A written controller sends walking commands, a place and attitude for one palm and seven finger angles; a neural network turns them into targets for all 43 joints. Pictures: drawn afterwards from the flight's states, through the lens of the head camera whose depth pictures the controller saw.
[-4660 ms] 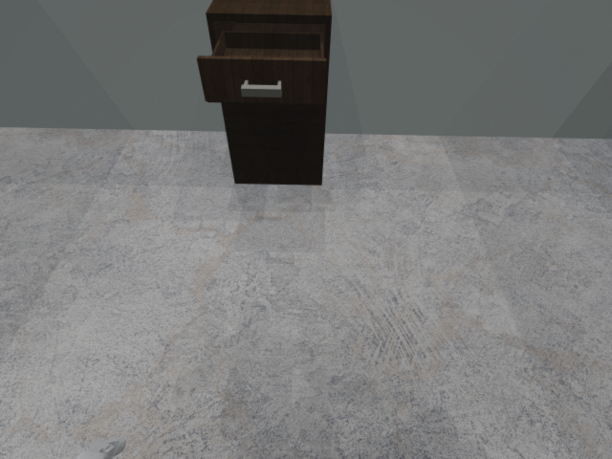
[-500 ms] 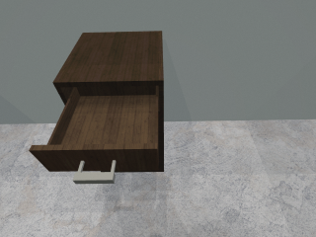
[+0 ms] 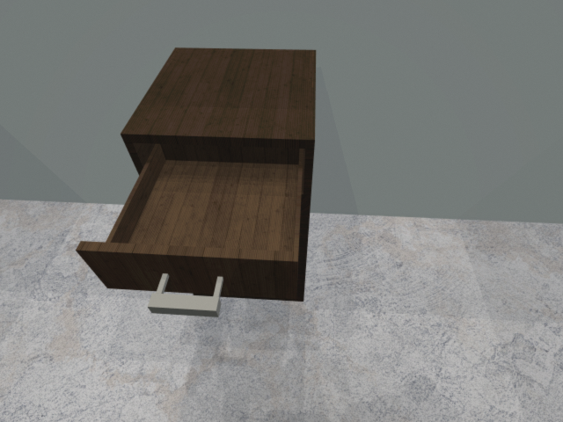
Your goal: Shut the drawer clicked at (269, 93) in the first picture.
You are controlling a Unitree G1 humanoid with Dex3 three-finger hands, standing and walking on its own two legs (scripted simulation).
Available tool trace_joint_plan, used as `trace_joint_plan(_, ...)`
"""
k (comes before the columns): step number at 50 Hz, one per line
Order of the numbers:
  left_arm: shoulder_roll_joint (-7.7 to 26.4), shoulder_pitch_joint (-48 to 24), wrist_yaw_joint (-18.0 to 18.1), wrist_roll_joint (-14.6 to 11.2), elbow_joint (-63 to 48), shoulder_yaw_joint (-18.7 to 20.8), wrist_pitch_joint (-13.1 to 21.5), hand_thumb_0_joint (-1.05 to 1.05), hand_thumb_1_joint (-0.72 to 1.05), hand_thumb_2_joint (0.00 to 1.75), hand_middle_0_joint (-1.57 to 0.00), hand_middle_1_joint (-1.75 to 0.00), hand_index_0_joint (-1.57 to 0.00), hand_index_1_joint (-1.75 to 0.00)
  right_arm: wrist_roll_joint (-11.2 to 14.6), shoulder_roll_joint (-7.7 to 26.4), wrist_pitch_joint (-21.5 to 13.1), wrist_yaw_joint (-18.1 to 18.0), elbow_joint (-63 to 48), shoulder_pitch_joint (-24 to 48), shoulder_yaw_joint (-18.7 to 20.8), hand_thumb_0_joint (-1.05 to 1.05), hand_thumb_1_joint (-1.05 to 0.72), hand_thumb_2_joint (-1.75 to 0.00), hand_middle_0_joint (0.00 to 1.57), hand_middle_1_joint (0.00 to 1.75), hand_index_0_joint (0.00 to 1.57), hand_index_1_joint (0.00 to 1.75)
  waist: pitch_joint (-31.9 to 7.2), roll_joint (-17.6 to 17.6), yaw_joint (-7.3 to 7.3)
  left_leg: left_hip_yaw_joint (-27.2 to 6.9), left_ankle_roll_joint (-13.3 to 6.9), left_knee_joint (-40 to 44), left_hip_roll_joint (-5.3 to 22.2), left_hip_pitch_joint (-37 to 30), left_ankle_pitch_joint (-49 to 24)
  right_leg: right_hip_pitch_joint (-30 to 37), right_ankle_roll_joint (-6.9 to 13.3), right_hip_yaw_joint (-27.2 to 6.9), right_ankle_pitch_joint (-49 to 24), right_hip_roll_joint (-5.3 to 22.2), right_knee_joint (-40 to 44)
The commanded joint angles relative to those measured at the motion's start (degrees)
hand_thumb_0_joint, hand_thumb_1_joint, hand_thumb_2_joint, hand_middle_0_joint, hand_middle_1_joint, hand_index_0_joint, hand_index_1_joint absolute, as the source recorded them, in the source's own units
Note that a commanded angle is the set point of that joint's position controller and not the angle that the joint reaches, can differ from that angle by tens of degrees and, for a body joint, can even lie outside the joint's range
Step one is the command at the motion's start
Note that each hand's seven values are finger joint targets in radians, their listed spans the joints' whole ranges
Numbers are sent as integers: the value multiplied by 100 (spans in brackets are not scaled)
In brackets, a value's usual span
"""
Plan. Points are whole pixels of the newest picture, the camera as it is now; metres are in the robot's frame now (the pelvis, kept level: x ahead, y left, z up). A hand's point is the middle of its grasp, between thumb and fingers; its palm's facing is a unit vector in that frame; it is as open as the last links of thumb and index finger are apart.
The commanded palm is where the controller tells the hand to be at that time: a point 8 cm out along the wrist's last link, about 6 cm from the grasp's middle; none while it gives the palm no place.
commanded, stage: come to a stop and stand still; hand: left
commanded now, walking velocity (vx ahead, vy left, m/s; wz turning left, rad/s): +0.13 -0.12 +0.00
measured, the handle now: (188, 292) +0.34 +0.21 -0.09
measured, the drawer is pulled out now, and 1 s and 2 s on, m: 0.30 0.30 0.30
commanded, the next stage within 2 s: look again from close up in 0.88 s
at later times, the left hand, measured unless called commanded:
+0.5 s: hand out of the picture -0.01 +0.15 -0.17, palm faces +0.00 -0.97 -0.23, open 7.3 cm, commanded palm none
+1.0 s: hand out of the picture -0.01 +0.14 -0.17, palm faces +0.02 -0.98 -0.20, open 7.3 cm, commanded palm none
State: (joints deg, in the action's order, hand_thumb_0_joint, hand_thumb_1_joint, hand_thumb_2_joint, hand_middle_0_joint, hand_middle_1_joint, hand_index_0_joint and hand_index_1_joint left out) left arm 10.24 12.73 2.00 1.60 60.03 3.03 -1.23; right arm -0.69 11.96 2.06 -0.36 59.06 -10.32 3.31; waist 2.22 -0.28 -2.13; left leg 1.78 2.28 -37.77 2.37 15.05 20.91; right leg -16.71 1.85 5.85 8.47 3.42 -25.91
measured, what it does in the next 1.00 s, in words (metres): steps on the spot: left foot, then right foot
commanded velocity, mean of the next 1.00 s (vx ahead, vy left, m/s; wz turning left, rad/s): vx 0.01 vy -0.04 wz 0.00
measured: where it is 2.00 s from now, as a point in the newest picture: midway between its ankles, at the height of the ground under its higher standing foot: outside the picture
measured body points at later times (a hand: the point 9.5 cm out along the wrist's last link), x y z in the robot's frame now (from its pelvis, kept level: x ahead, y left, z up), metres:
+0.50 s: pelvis -0.01 -0.01 +0.00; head +0.03 -0.04 +0.44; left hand -0.01 +0.20 -0.15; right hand -0.02 -0.22 -0.18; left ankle -0.03 +0.13 -0.72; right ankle -0.03 -0.08 -0.74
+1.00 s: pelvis +0.00 -0.03 +0.00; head +0.00 -0.03 +0.45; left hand -0.01 +0.19 -0.16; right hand -0.02 -0.24 -0.17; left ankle -0.02 +0.10 -0.74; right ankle -0.03 -0.08 -0.74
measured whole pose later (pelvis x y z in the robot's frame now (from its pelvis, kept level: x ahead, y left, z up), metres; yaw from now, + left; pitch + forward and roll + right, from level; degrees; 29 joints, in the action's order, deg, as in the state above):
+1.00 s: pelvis +0.00 -0.03 +0.00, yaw +0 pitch +0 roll +1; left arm 8.1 18.7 2.3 0.2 62.6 -1.3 1.3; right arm -0.7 8.3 -0.2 -1.2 64.4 -18.1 -1.5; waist 0.5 -0.6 0.3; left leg 3.3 0.7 -24.4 1.5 9.3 14.7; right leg -7.7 5.2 3.6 15.4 -4.1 -23.2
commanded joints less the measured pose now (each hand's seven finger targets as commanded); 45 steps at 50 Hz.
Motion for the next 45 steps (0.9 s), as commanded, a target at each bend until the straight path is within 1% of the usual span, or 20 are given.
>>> trace_joint_plan(1,512,116,-31,-92,-178,28,57,0,90,90,-20,-30,-20,-30,-40,240,-234,-73,172,-1238,-88,0,-90,-90,20,30,20,30,-146,-159,340,-518,-210,2198,327,-1161,-237,-690,9,-800,1865,315,405)
trace_joint_plan(2,227,266,-64,-119,-208,-23,40,0,90,90,-20,-30,-20,-30,-85,536,-264,-98,71,-1088,-36,0,-90,-90,20,30,20,30,128,-1174,264,-1602,-476,2908,1154,-405,635,-617,-185,-436,1516,-84,-341)
trace_joint_plan(3,184,197,-72,-105,-191,-32,53,0,90,90,-20,-30,-20,-30,-105,703,-237,-124,-92,-675,-75,0,-90,-90,20,30,20,30,405,-1322,156,-2042,-769,3277,1544,417,1074,-387,-219,-337,1333,-139,-716)
trace_joint_plan(4,236,245,-109,-58,-118,-13,55,0,90,90,-20,-30,-20,-30,-127,710,-221,-119,-170,-310,-122,0,-90,-90,20,30,20,30,476,-1013,49,-1960,-870,3408,1508,1062,1679,47,-209,-399,1181,-115,-1045)
trace_joint_plan(5,243,307,-112,12,21,-7,-8,0,90,90,-20,-30,-20,-30,-111,572,-249,-148,-144,-124,-121,0,-90,-90,20,30,20,30,610,-1340,31,-1696,-778,3498,1259,956,1505,-73,-233,-429,1109,-157,-1403)
trace_joint_plan(9,295,655,-161,-14,203,-10,30,0,90,90,-20,-30,-20,-30,-62,433,-321,-257,23,-500,-161,0,-90,-90,20,30,20,30,414,-874,82,-1157,-865,2935,1075,-234,-491,-739,-283,-605,1103,-182,-1946)
trace_joint_plan(14,148,455,-127,-85,171,-85,61,0,90,90,-20,-30,-20,-30,-80,492,-306,-318,301,-1024,-90,0,-90,-90,20,30,20,30,36,-934,343,-1056,-1068,2130,1231,-1069,-3289,-442,-326,-496,1577,-151,-969)
trace_joint_plan(16,155,800,-103,-107,300,-68,91,0,90,90,-20,-30,-20,-30,-45,513,-280,-324,383,-1025,-65,0,-90,-90,20,30,20,30,-247,-784,208,-937,-936,1680,1104,-1058,-3652,225,-289,-436,750,-185,-15)
trace_joint_plan(17,220,1002,-90,-98,396,-68,138,0,90,90,-20,-30,-20,-30,-10,455,-291,-310,413,-1070,-66,0,-90,-90,20,30,20,30,-377,-463,163,-800,-751,1412,917,-879,-3390,719,-267,-497,-35,-165,608)
trace_joint_plan(18,331,1162,-56,-84,473,-53,180,0,90,90,-20,-30,-20,-30,28,297,-312,-285,421,-1107,-79,0,-90,-90,20,30,20,30,-579,-72,164,-487,-483,1147,636,-519,-2657,1289,-177,-864,-833,165,678)
trace_joint_plan(19,480,1401,195,11,546,-93,242,0,90,90,-20,-30,-20,-30,111,388,-397,-198,-11,-330,-76,0,-90,-90,20,30,20,30,-24,275,-32,-20,-188,285,410,-158,-1635,611,-165,-1257,-2518,540,736)
trace_joint_plan(20,529,1073,157,-22,303,-186,347,0,90,90,-20,-30,-20,-30,40,-83,-326,-119,-175,-483,-170,0,-90,-90,20,30,20,30,-9,679,254,14,-205,9,21,290,9,578,60,-1363,-1978,747,764)
trace_joint_plan(22,374,954,156,-34,229,-172,506,0,90,90,-20,-30,-20,-30,-4,-190,-287,-69,-57,-795,-206,0,-90,-90,20,30,20,30,-644,1013,325,19,-271,-384,70,465,160,1365,405,-1400,-3249,821,551)
trace_joint_plan(24,415,973,170,-21,53,-151,509,0,90,90,-20,-30,-20,-30,34,-161,-298,-70,-124,-772,-225,0,-90,-90,20,30,20,30,-885,874,285,26,-284,-576,19,554,281,1735,652,-1344,-3968,881,304)
trace_joint_plan(26,426,815,167,-13,-42,-160,455,0,90,90,-20,-30,-20,-30,46,-176,-296,-96,-112,-850,-247,0,-90,-90,20,30,20,30,-739,718,342,89,-257,-23,-10,222,191,1427,742,-1225,-3549,783,246)
trace_joint_plan(29,354,665,133,-83,-67,-238,376,0,90,90,-20,-30,-20,-30,15,-198,-313,-117,143,-1167,-293,0,-90,-90,20,30,20,30,-91,169,454,-18,-272,1195,21,-534,-840,516,418,-1088,-1611,413,148)
trace_joint_plan(32,195,851,108,-91,-54,-286,324,0,90,90,-20,-30,-20,-30,-7,11,-314,-146,129,-1066,-314,0,-90,-90,20,30,20,30,420,-103,267,-340,-478,1390,486,-309,-1193,160,149,-1121,-141,149,594)
trace_joint_plan(33,271,801,100,-99,-32,-284,327,0,90,90,-20,-30,-20,-30,-13,1,-308,-151,179,-1014,-332,0,-90,-90,20,30,20,30,535,-368,273,-366,-446,1355,390,-218,-1251,232,133,-1162,-254,171,603)
trace_joint_plan(42,462,882,72,-112,-2,-291,338,0,90,90,-20,-30,-20,-30,3,69,-293,-142,264,-1090,-402,0,-90,-90,20,30,20,30,401,257,249,-240,-364,1554,242,-332,-967,538,43,-1263,-189,273,941)
trace_joint_plan(45,464,889,63,-123,5,-291,343,0,90,90,-20,-30,-20,-30,-5,120,-310,-137,300,-1098,-411,0,-90,-90,20,30,20,30,225,88,244,-260,-359,1586,261,-414,-1078,630,70,-1254,-215,279,909)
